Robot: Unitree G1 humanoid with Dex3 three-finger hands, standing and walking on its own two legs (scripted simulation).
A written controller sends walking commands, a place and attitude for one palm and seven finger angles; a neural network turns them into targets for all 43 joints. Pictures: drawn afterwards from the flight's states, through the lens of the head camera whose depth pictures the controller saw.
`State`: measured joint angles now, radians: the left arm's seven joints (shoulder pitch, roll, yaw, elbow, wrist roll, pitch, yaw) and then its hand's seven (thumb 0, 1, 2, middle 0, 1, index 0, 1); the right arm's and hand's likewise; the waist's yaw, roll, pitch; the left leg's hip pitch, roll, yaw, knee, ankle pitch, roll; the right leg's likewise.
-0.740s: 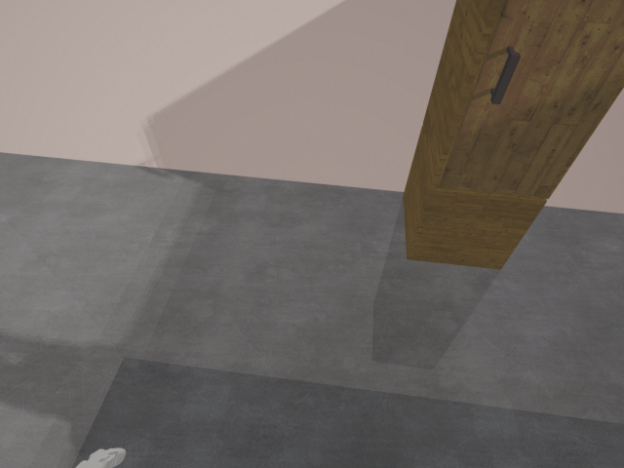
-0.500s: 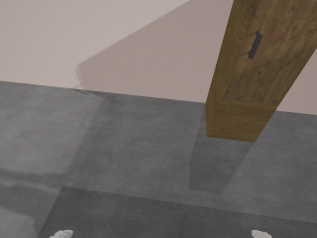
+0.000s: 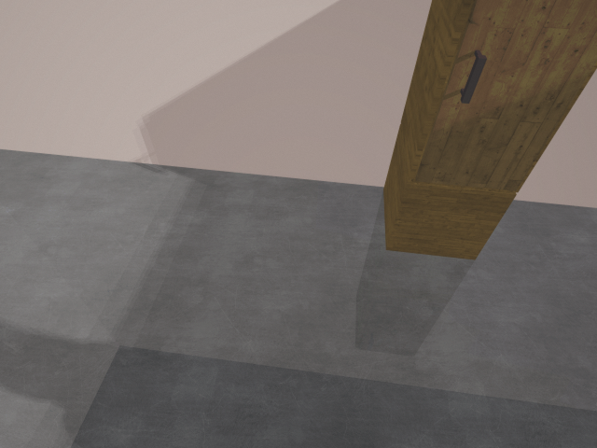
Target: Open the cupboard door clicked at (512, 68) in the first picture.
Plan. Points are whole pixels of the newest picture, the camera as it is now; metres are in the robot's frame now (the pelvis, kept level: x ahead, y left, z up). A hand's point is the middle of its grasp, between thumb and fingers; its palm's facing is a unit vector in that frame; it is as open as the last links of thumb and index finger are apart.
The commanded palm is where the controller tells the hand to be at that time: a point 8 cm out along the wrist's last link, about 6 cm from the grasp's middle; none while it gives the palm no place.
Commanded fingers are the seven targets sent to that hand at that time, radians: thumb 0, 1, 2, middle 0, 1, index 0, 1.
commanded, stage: stand and wait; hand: left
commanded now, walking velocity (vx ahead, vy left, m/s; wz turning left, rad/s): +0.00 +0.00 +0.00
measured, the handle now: (471, 76) +1.00 -0.40 +0.04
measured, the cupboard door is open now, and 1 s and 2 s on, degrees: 0 0 0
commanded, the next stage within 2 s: look at it before walking up in 0.12 s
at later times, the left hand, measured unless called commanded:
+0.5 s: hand out of the picture +0.08 +0.24 -0.16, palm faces -0.04 -0.94 -0.33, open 7.4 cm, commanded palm none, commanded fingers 0.00 0.90 0.90 -0.20 -0.30 -0.20 -0.30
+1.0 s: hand out of the picture +0.07 +0.23 -0.16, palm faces -0.07 -0.94 -0.33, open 7.4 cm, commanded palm none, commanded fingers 0.00 0.90 0.90 -0.20 -0.30 -0.20 -0.30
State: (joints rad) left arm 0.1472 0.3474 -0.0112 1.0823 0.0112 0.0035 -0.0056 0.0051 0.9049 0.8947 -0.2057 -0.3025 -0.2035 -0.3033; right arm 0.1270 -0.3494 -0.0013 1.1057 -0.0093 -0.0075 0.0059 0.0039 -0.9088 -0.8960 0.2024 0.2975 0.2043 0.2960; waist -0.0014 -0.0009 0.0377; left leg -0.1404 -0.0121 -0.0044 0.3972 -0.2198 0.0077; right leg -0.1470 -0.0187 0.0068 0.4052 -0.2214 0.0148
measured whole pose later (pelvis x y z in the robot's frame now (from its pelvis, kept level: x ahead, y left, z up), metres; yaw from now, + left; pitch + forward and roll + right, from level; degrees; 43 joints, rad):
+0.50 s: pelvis +0.00 +0.00 +0.00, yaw +0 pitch -2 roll +0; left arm 0.13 0.34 -0.01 1.08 0.01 0.00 -0.01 0.00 0.90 0.89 -0.21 -0.30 -0.20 -0.30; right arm 0.11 -0.34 0.00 1.11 -0.01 -0.01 0.01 0.00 -0.91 -0.90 0.20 0.30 0.20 0.30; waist 0.00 0.00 0.03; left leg -0.14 -0.01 -0.01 0.38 -0.20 0.00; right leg -0.15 -0.01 0.01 0.39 -0.21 0.01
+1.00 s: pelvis +0.00 -0.01 +0.00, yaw -4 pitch -2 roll +1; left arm 0.17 0.31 0.01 1.04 0.02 0.04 0.00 0.00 0.91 0.90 -0.20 -0.30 -0.20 -0.30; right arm 0.10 -0.30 -0.01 1.05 -0.01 0.01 -0.02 0.00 -0.91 -0.90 0.20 0.30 0.20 0.30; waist 0.02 0.00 0.04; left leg -0.16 0.02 0.06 0.45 -0.25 -0.01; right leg -0.22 0.01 0.07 0.49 -0.25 0.00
